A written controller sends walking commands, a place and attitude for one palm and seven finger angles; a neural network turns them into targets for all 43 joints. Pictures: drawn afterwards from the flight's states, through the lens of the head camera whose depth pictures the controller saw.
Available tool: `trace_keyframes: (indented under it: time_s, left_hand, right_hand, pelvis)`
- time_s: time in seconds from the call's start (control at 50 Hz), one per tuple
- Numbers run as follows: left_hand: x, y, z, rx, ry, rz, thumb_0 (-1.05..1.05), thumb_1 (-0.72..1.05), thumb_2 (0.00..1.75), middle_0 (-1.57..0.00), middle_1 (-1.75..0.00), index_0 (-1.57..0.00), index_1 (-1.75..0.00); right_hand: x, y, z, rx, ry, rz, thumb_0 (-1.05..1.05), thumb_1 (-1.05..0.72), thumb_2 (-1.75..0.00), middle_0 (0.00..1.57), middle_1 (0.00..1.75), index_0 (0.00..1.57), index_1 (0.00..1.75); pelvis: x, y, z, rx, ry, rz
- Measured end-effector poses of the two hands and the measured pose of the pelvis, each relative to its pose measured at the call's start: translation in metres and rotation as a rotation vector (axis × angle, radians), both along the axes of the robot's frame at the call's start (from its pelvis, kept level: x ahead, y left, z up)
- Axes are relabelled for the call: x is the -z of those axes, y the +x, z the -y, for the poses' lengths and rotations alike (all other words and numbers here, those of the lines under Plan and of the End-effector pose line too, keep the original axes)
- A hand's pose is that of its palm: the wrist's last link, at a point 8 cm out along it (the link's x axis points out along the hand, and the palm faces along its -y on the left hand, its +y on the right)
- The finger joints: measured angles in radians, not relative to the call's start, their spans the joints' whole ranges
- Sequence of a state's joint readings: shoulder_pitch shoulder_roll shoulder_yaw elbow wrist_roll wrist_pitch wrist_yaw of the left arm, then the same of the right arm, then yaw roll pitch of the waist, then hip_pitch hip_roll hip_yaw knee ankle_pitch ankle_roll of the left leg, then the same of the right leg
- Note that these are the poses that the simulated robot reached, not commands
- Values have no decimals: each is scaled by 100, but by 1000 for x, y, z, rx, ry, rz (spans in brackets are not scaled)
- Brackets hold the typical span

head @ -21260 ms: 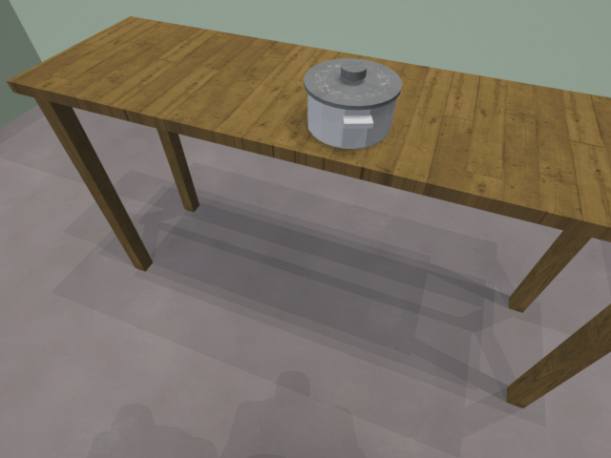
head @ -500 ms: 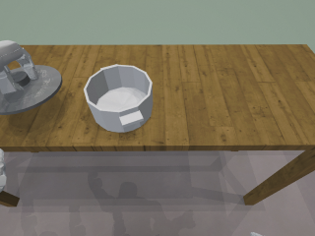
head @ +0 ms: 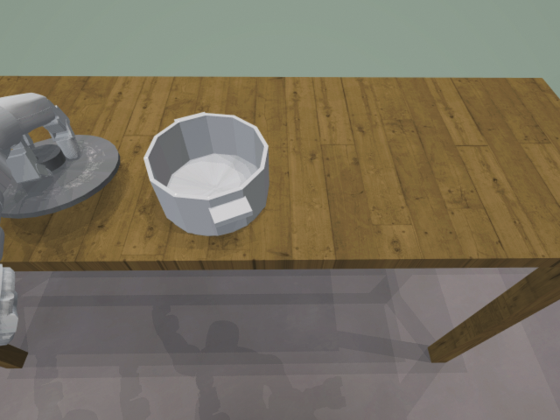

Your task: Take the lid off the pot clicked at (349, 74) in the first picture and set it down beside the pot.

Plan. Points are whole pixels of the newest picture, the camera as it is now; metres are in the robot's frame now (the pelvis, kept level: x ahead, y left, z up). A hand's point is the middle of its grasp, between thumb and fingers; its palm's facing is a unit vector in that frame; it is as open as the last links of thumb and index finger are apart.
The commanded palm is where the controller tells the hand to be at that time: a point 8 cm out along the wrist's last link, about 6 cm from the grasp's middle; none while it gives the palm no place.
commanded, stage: lower the lid onto the table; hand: left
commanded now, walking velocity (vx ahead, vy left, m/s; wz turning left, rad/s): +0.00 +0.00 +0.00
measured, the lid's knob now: (44, 158) +0.46 +0.33 +0.12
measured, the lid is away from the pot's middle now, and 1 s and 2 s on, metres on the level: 0.23 0.24 0.24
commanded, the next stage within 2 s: open the fingers wide in 0.84 s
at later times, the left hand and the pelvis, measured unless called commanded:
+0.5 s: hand (35, 181) +0.42 +0.33 +0.11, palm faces -0.48 -0.16 -0.86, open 7.6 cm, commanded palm +0.45 +0.34 +0.19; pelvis +0.00 +0.00 +0.00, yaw +0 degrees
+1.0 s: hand (39, 182) +0.43 +0.33 +0.10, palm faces -0.46 -0.12 -0.88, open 7.6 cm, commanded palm +0.44 +0.33 +0.16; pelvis -0.01 +0.01 -0.01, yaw -2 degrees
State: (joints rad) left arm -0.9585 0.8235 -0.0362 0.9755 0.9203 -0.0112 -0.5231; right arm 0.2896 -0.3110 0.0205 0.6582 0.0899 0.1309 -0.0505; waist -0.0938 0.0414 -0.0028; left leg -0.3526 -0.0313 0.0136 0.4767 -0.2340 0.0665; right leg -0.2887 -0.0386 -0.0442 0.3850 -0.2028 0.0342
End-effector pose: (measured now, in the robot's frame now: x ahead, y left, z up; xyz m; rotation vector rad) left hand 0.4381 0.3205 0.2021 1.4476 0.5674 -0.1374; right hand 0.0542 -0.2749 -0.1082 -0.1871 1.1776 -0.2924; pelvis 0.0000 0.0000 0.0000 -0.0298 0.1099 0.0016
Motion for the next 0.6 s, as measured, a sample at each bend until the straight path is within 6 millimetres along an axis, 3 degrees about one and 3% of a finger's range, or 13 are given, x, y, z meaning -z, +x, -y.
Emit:
trace_keyframes:
  time_s: [0.22,0.6]
  left_hand:
    - [13,1,-1,1,-10,-16,3,14,98,-70,-79,-75,-83]
    - [35,-8,-14,0,-22,-63,3,14,97,-70,-80,-75,-83]
  right_hand:
    - [2,-14,4,31,-2,-36,1,-90,-89,20,30,20,30]
    - [2,-18,2,29,-31,-40,1,-90,-89,20,30,21,30]
  pelvis:
    - [1,1,1,7,-1,-10]
    - [5,-4,-2,7,-9,-22]
